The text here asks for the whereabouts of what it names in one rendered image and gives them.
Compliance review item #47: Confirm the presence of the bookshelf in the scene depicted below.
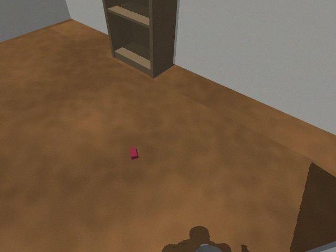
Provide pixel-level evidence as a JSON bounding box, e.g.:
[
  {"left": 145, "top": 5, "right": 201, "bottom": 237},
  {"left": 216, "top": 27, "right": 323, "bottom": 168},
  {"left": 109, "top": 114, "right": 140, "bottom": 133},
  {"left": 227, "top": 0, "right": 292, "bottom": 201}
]
[{"left": 102, "top": 0, "right": 177, "bottom": 79}]

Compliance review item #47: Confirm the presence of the small box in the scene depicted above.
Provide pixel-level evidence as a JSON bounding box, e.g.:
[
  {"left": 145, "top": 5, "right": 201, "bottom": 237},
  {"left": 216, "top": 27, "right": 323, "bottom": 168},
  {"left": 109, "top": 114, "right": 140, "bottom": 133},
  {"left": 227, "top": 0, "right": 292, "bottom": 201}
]
[{"left": 130, "top": 147, "right": 138, "bottom": 160}]

